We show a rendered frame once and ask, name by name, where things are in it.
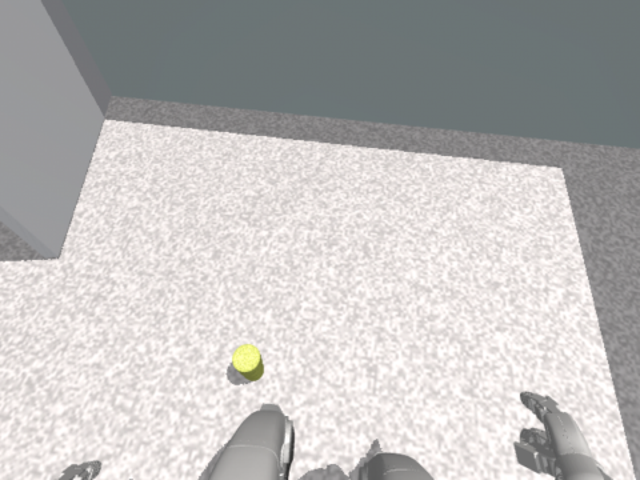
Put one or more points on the cup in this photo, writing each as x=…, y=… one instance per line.
x=247, y=360

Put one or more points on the right robot hand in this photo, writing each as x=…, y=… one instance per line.
x=538, y=449

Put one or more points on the left robot hand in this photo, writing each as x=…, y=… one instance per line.
x=85, y=471

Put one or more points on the right robot arm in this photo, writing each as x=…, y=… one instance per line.
x=576, y=466

